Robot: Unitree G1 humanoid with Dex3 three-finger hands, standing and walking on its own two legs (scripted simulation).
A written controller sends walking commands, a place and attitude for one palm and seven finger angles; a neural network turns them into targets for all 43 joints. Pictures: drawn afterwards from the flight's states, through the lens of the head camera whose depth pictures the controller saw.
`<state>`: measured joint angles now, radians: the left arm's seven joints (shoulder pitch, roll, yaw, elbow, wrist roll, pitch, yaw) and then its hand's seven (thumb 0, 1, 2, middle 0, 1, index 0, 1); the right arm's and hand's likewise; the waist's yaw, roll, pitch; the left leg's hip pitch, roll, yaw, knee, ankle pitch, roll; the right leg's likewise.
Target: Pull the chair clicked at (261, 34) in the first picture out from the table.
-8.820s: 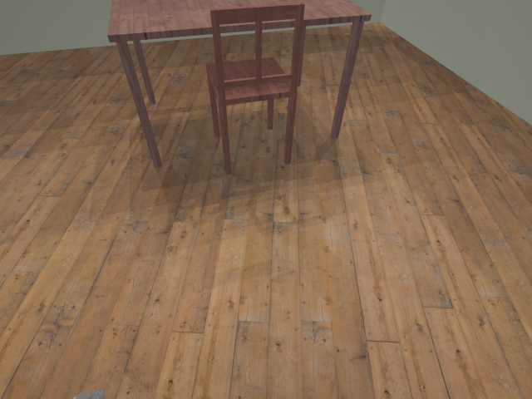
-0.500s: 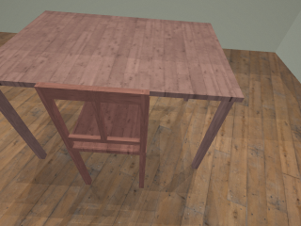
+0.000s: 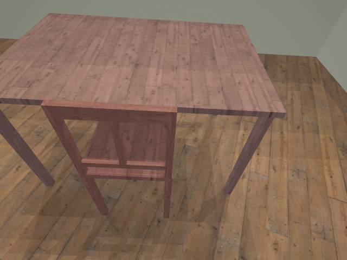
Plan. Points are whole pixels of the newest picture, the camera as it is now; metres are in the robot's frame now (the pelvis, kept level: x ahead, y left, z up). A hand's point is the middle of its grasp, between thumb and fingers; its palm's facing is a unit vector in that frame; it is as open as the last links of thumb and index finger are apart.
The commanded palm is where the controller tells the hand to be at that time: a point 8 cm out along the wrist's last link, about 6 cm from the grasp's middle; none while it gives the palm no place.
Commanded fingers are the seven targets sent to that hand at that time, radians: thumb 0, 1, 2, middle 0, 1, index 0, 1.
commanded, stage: come to a stop and stand still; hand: left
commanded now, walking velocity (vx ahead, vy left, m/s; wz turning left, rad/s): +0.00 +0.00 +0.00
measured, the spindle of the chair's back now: (119, 143) +0.49 +0.21 -0.10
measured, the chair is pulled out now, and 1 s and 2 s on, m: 0.00 0.00 0.00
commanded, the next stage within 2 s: look again from close up in 0.34 s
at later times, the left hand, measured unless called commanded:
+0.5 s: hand out of the picture +0.01 +0.16 -0.18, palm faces +0.02 -0.99 -0.14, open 7.4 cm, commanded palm none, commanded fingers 0.00 0.90 0.90 -0.20 -0.30 -0.20 -0.30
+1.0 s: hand out of the picture +0.02 +0.16 -0.18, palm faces +0.02 -0.99 -0.13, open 7.4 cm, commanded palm none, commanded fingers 0.00 0.90 0.90 -0.20 -0.30 -0.20 -0.30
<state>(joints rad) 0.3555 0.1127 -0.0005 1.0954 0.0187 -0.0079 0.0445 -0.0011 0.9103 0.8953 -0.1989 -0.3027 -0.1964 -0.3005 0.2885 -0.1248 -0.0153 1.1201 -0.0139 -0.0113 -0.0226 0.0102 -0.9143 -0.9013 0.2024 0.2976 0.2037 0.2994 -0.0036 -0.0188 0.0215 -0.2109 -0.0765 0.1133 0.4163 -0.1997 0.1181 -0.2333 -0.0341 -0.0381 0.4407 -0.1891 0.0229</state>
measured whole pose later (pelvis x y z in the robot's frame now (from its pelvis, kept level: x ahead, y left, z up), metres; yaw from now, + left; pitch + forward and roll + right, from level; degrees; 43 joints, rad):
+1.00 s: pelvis +0.04 +0.01 +0.00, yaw -1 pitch -1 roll -1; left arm 0.32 0.11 0.00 1.13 0.01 0.00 0.05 0.00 0.91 0.90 -0.20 -0.30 -0.20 -0.30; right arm 0.31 -0.10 0.00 1.16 -0.01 -0.03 -0.04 0.00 -0.90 -0.90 0.20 0.30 0.20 0.30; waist -0.01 -0.02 0.03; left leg -0.12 -0.10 0.13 0.36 -0.24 0.13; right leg -0.17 -0.05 -0.02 0.43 -0.24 0.04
